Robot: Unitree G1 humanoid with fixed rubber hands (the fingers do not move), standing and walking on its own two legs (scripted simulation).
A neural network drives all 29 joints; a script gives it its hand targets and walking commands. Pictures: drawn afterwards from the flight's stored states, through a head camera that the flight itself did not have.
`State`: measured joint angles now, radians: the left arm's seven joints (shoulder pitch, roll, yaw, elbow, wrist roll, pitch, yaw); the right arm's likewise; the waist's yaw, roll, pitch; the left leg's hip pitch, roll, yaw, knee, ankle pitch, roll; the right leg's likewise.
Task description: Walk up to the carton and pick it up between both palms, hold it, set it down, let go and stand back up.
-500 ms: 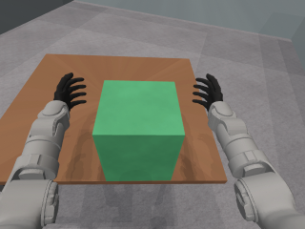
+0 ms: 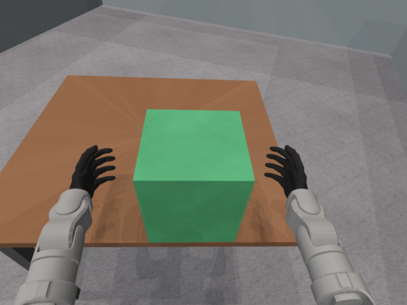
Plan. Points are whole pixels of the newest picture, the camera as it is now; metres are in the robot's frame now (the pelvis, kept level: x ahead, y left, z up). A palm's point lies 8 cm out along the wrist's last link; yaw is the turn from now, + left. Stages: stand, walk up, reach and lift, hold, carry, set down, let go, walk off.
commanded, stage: set down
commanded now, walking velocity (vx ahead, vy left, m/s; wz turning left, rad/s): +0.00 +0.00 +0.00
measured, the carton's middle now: (192, 178) +0.40 +0.03 +0.01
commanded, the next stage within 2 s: let go in 2.00 s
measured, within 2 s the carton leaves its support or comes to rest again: neither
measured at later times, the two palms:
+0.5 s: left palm (78, 227) +0.26 +0.24 +0.03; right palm (297, 228) +0.28 -0.18 +0.03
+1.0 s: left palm (78, 269) +0.20 +0.24 -0.02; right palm (299, 273) +0.21 -0.18 -0.02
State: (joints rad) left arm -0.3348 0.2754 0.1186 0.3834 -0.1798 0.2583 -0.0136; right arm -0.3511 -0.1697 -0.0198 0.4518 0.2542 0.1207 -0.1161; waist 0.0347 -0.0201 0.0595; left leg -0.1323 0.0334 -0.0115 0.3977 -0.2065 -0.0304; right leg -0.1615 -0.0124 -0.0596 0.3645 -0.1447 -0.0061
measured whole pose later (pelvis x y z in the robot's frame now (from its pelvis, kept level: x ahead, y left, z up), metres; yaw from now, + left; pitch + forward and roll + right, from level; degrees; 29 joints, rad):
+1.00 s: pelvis +0.03 +0.01 +0.00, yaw -2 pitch -6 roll -1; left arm 0.27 0.21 -0.01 0.34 -0.15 -0.23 0.03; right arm 0.28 -0.13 0.03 0.40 0.17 -0.32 -0.01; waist 0.06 0.00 0.08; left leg -0.03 0.03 0.03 0.40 -0.26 -0.01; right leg -0.07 -0.01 -0.02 0.36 -0.19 0.01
